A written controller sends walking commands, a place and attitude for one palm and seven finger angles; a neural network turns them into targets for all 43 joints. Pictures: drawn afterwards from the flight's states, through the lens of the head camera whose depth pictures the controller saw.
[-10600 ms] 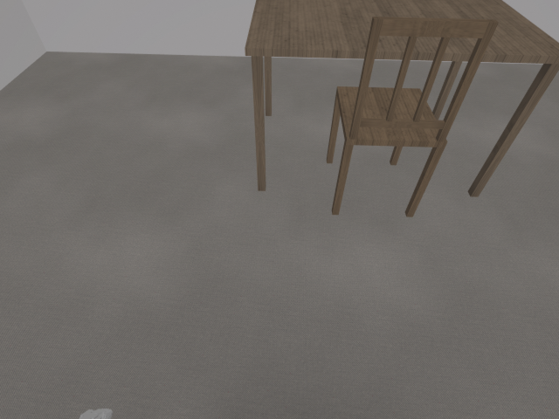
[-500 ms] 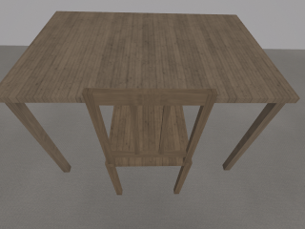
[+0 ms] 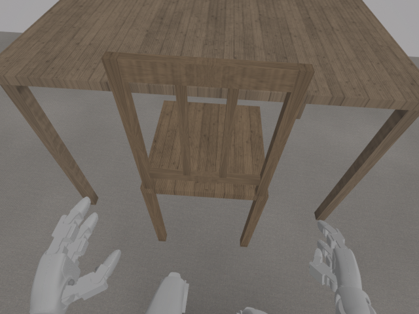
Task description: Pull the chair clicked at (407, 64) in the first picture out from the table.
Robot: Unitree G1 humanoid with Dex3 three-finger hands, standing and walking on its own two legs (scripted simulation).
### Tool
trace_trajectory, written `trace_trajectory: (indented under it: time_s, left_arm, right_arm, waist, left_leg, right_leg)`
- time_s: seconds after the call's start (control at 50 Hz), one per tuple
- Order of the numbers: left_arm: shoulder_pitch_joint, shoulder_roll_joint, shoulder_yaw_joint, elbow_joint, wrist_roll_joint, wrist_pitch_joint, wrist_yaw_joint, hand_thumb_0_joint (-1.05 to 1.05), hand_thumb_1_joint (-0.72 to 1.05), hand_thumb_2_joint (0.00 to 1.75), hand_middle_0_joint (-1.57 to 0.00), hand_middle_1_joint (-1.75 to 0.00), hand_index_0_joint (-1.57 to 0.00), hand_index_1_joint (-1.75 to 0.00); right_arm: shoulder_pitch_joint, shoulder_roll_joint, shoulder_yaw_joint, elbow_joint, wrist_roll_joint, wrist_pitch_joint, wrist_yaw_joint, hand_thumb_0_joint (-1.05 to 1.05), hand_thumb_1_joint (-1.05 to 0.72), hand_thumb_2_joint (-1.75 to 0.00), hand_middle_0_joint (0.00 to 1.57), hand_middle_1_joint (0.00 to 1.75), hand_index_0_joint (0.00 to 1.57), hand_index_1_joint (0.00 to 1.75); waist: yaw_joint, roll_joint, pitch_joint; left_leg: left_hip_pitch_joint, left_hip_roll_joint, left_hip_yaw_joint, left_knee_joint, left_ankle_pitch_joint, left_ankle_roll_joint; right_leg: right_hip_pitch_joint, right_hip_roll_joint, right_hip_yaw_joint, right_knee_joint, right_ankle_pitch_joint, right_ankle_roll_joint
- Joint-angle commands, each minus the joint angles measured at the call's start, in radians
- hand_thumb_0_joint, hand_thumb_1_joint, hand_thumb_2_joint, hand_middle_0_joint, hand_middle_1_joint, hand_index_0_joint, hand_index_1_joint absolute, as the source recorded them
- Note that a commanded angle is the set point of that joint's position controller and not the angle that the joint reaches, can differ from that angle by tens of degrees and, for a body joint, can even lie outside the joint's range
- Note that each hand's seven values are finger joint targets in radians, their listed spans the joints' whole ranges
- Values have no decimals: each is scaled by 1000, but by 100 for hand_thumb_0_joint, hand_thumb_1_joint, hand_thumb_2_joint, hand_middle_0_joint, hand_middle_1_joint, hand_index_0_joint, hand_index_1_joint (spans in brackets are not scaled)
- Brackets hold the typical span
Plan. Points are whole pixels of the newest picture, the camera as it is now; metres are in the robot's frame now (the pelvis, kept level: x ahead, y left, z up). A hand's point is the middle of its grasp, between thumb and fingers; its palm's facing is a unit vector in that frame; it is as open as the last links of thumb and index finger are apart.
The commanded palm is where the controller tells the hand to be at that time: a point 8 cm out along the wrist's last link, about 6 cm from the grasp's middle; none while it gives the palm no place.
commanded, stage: raise the hand toward the chair's back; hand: left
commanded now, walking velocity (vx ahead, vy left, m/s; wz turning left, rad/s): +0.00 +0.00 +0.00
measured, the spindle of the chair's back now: (184, 136) +0.50 +0.12 +0.03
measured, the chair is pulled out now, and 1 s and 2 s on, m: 0.00 0.00 0.00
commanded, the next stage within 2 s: aim the fingers beside a spindle in 1.54 s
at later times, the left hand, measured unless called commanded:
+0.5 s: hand (94, 232) +0.23 +0.23 +0.05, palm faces +0.05 -1.00 -0.03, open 14.8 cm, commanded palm +0.21 +0.28 +0.06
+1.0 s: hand (68, 221) +0.24 +0.27 +0.07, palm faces +0.06 -1.00 -0.04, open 16.9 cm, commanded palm +0.22 +0.32 +0.07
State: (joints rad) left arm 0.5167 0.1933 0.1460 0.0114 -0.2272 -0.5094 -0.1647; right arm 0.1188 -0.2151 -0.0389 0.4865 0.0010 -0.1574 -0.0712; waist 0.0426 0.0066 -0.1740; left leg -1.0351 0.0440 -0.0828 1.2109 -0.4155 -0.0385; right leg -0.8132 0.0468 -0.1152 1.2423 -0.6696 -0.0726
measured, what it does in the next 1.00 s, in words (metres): shifts its weight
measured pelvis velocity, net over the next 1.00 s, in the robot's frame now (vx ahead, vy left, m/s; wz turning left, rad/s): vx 0.00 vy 0.07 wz -0.02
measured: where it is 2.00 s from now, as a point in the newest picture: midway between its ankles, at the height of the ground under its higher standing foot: outside the picture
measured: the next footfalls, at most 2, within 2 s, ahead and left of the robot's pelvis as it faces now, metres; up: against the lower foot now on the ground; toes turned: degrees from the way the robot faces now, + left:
none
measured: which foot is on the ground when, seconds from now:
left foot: down 0.00-1.00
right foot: down 0.00-1.00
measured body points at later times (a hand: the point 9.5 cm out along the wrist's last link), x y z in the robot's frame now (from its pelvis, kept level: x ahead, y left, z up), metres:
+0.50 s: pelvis +0.00 +0.04 +0.02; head +0.07 +0.05 +0.46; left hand +0.23 +0.28 +0.06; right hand +0.15 -0.23 -0.07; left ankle +0.10 +0.15 -0.63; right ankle -0.02 -0.08 -0.63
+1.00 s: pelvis +0.00 +0.07 +0.02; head +0.05 +0.10 +0.47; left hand +0.23 +0.32 +0.07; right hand +0.18 -0.16 -0.04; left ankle +0.10 +0.15 -0.63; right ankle -0.02 -0.08 -0.63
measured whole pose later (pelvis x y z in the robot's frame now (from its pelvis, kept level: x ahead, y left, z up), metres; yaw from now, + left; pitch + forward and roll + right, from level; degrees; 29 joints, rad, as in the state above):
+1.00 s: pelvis +0.00 +0.07 +0.02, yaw -1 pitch +13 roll -5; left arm 0.31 0.26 0.17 0.03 -0.25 -0.36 -0.16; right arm 0.21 -0.21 0.05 0.52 0.02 -0.14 -0.05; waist -0.01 0.03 -0.13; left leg -0.98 0.02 -0.03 1.11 -0.37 0.05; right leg -0.73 0.02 -0.07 1.07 -0.57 0.02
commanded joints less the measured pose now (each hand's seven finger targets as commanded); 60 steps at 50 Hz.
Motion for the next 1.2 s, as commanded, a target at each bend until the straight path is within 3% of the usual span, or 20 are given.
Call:
trace_trajectory:
  time_s: [0.0,0.04,0.08,0.14,0.16,0.18,0.22,0.3,0.38,0.42,0.46,0.5,0.62,0.7,0.76,0.9,0.98,1.02,1.12,1.18]
  left_arm:
    - [-230,107,-1,-198,-48,-75,-109,0,22,61,-13,-19,-13,-19]
    - [-197,138,38,-142,-70,-3,-143,0,18,59,-13,-19,-13,-19]
    - [-140,165,99,-83,-80,76,-138,0,13,57,-12,-18,-12,-18]
    - [-136,168,141,-176,-86,99,-84,0,6,54,-12,-17,-12,-17]
    - [-133,157,140,-188,-83,93,-59,0,4,53,-11,-16,-11,-16]
    - [-118,179,177,-161,-74,88,-31,0,1,52,-11,-16,-11,-16]
    - [-134,142,137,-176,-58,49,-5,0,-3,50,-11,-15,-11,-15]
    - [-117,130,104,-145,-40,-13,11,0,-13,46,-10,-14,-10,-14]
    - [-114,123,85,-123,-48,-22,-4,0,-22,42,-9,-12,-9,-12]
    - [-137,129,72,-198,-47,-29,1,0,-27,40,-8,-12,-8,-12]
    - [-133,132,68,-226,-39,-25,19,0,-31,38,-8,-11,-8,-11]
    - [-149,129,66,-213,-34,-14,33,0,-36,36,-7,-10,-7,-10]
    - [-193,139,55,-218,-20,20,30,0,-50,30,-6,-8,-6,-8]
    - [-218,146,58,-215,-24,54,14,0,-50,30,-6,-8,-6,-8]
    - [-244,155,58,-237,-20,66,14,0,-50,30,-6,-8,-6,-8]
    - [-286,175,82,-205,-25,80,3,0,-50,30,-6,-8,-6,-8]
    - [-284,209,122,-192,-36,87,-3,0,-50,30,-6,-8,-6,-8]
    - [-301,206,114,-207,-37,87,-4,0,-50,30,-6,-8,-6,-8]
    - [-275,186,107,-164,-44,88,0,0,-50,30,-6,-8,-6,-8]
    - [-274,204,123,-140,-44,83,2,0,-50,30,-6,-8,-6,-8]
  right_arm:
    - [17,-120,-18,-72,18,-73,-23,0,-90,-90,20,30,20,30]
    - [8,-129,-15,-66,30,-78,-31,0,-90,-90,20,30,20,30]
    - [-11,-125,-17,-65,40,-75,-34,0,-90,-90,20,30,20,30]
    - [-1,-109,-21,-67,36,-75,-33,0,-90,-90,20,30,20,30]
    - [1,-101,-22,-62,33,-74,-30,0,-90,-90,20,30,20,30]
    - [-7,-97,-25,-50,29,-72,-30,0,-90,-90,20,30,20,30]
    - [7,-94,-28,-40,24,-77,-23,0,-90,-90,20,30,20,30]
    - [16,-113,-35,-31,21,-88,-11,0,-90,-90,20,30,20,30]
    - [27,-134,-40,-37,27,-90,-8,0,-90,-90,20,30,20,30]
    - [33,-140,-38,-51,26,-94,-6,0,-90,-90,20,30,20,30]
    - [38,-141,-36,-59,24,-90,-4,0,-90,-90,20,30,20,30]
    - [40,-143,-33,-64,23,-81,-3,0,-90,-90,20,30,20,30]
    - [43,-153,-17,-92,22,-57,5,0,-90,-90,20,30,20,30]
    - [48,-154,-8,-109,24,-42,6,0,-90,-90,20,30,20,30]
    - [49,-155,-1,-118,22,-38,7,0,-90,-90,20,30,20,30]
    - [53,-163,8,-114,25,-35,6,0,-90,-90,20,30,20,30]
    - [58,-170,5,-108,26,-41,3,0,-90,-90,20,30,20,30]
    - [60,-169,6,-105,28,-45,5,0,-90,-90,20,30,20,30]
    - [62,-172,1,-100,31,-51,5,0,-90,-90,20,30,20,30]
    - [65,-174,0,-93,30,-54,4,0,-90,-90,20,30,20,30]
  waist:
    - [-117,9,-109]
    - [-90,-1,-128]
    - [-54,-25,-135]
    - [-29,-16,-213]
    - [-30,-7,-201]
    - [-23,-44,-195]
    - [-39,-19,-166]
    - [-45,2,-159]
    - [-49,2,-157]
    - [-46,58,-199]
    - [-47,78,-213]
    - [-58,54,-185]
    - [-62,104,-169]
    - [-66,101,-163]
    - [-66,134,-164]
    - [-70,130,-145]
    - [-59,108,-170]
    - [-63,145,-162]
    - [-67,94,-135]
    - [-65,75,-121]
  left_leg:
    - [200,-16,46,-51,46,78]
    - [182,-20,44,-59,32,79]
    - [193,-21,38,-90,44,80]
    - [257,-20,41,-135,123,81]
    - [264,-20,43,-146,132,79]
    - [258,-17,42,-151,140,77]
    - [268,-17,48,-164,148,74]
    - [298,-17,53,-186,146,76]
    - [325,-13,48,-205,127,76]
    - [376,-12,42,-224,134,75]
    - [414,-7,31,-238,145,72]
    - [404,-6,21,-246,119,71]
    - [435,1,-10,-280,54,62]
    - [451,2,-25,-296,32,61]
    - [480,5,-44,-317,14,55]
    - [476,3,-58,-340,-46,51]
    - [484,3,-57,-348,-24,51]
    - [503,3,-59,-359,-26,48]
    - [475,-1,-54,-366,-52,53]
    - [441,-4,-42,-358,-68,56]
  right_leg:
    - [-86,-43,213,-352,219,92]
    - [-45,-54,240,-377,179,102]
    - [-3,-56,235,-392,177,105]
    - [63,-61,198,-365,309,104]
    - [59,-61,187,-363,335,106]
    - [70,-56,176,-356,350,105]
    - [35,-51,148,-341,352,97]
    - [-14,-33,105,-322,292,76]
    - [-41,-20,74,-319,252,65]
    - [-40,-19,55,-304,254,58]
    - [-50,-16,39,-295,259,54]
    - [-60,-12,32,-298,242,55]
    - [-78,-8,19,-295,213,50]
    - [-72,-4,16,-307,211,50]
    - [-76,-4,12,-304,208,48]
    - [-76,-2,11,-314,182,48]
    - [-44,-1,13,-325,192,47]
    - [-48,-4,13,-329,195,46]
    - [-44,-4,12,-342,181,50]
    - [-37,-3,17,-347,167,50]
